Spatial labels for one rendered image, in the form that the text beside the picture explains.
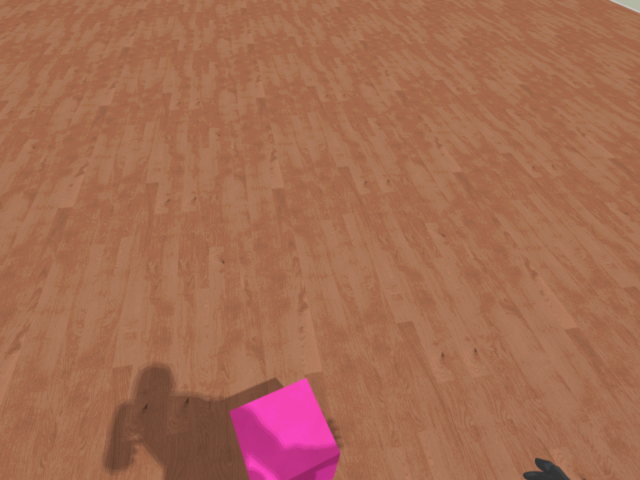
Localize right robot hand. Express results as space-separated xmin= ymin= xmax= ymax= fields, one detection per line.
xmin=523 ymin=458 xmax=570 ymax=480

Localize carton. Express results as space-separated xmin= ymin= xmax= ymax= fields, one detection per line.
xmin=229 ymin=378 xmax=340 ymax=480

